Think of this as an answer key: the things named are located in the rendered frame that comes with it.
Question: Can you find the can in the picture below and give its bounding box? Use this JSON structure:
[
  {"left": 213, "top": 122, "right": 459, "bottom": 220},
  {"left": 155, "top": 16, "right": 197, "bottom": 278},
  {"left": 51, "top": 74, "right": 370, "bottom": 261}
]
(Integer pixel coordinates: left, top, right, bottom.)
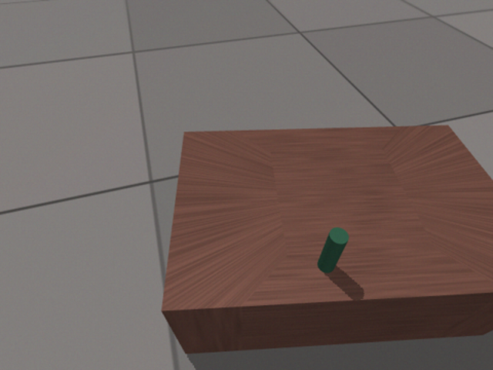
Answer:
[{"left": 317, "top": 227, "right": 349, "bottom": 273}]

